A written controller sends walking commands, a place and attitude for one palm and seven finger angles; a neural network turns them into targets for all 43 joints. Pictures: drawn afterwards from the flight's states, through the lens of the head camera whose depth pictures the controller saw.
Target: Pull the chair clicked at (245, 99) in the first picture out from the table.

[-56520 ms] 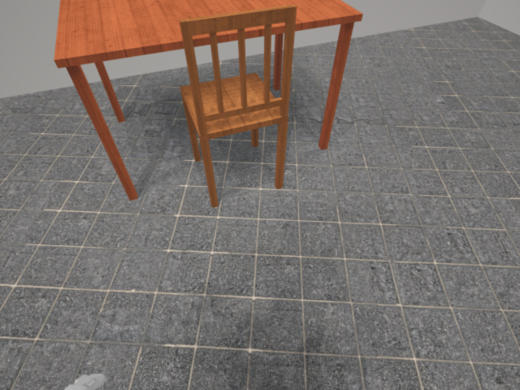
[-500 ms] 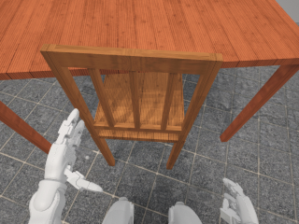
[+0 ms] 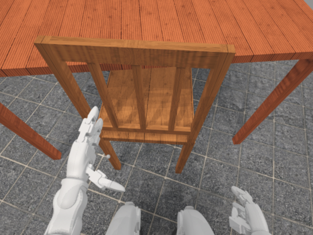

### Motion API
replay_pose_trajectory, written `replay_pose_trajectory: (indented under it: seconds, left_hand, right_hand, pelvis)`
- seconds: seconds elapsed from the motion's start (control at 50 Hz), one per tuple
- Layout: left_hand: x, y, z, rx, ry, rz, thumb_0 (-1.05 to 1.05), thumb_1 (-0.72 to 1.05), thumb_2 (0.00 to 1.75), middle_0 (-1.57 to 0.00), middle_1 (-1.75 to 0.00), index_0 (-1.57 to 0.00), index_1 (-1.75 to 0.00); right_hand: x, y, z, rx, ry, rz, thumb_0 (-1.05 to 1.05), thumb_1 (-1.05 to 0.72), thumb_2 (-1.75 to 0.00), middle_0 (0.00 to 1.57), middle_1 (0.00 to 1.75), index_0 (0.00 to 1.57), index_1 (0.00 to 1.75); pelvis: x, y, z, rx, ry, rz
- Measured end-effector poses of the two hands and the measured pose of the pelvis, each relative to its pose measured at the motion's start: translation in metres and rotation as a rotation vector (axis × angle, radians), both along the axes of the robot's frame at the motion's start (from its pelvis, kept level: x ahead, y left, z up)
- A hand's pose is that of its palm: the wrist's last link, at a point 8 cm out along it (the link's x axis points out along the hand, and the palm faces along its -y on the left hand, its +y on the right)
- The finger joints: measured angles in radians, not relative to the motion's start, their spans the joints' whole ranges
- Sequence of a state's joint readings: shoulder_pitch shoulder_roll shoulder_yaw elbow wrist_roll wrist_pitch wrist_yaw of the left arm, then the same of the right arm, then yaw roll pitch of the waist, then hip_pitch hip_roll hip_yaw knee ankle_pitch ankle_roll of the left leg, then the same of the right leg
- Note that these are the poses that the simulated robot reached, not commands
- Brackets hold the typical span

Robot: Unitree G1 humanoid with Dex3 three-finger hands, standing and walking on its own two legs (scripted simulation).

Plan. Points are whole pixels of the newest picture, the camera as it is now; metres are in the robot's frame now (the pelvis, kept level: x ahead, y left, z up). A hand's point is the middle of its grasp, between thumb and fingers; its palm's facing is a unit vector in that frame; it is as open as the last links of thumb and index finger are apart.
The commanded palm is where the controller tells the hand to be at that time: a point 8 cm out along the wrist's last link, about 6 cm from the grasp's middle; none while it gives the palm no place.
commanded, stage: aim the fingers beside a spindle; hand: left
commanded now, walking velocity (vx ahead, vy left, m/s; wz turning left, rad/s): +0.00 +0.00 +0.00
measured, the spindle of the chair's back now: (140, 101) +0.46 +0.06 +0.03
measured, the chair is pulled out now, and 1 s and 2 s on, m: -0.08 -0.08 -0.08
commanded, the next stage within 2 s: push the fingers through the gap in 0.76 s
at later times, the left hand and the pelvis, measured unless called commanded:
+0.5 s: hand (109, 154) +0.30 +0.13 +0.02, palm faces -0.06 -1.00 -0.03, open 17.0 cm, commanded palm +0.28 +0.18 +0.02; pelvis +0.00 +0.00 +0.00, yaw +0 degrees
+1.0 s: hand (113, 150) +0.32 +0.12 +0.01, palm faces -0.08 -1.00 -0.03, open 17.0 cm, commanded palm +0.31 +0.18 +0.02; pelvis +0.00 +0.00 -0.01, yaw +0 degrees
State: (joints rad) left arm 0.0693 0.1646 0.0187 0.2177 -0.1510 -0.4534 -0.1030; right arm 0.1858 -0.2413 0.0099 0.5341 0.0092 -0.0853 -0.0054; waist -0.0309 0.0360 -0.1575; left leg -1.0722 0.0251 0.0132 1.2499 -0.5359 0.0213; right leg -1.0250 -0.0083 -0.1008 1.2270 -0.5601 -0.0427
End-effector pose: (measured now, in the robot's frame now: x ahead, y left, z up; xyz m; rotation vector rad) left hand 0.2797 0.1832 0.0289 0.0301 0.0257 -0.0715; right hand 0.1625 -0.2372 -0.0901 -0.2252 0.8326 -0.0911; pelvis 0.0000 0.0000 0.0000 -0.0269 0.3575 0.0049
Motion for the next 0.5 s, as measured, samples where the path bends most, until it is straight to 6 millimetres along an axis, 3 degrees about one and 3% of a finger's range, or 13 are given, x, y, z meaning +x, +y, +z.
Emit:
replay_pose_trajectory:
  seconds: [0.28,0.5]
  left_hand:
    - [0.016,-0.009,-0.010,0.005,0.003,0.002,-0.02,-0.50,0.30,-0.06,-0.08,-0.06,-0.08]
    - [0.006,0.000,-0.006,0.003,0.009,0.014,-0.02,-0.50,0.30,-0.06,-0.08,-0.06,-0.08]
  right_hand:
    - [-0.013,-0.007,-0.013,0.001,0.065,-0.020,0.01,-0.90,-0.90,0.21,0.30,0.21,0.30]
    - [-0.010,-0.008,-0.009,0.003,0.060,-0.022,0.01,-0.90,-0.90,0.21,0.30,0.21,0.30]
  pelvis:
    - [-0.002,-0.003,-0.005,0.004,0.016,-0.003]
    - [0.002,-0.003,-0.001,0.003,0.013,0.001]
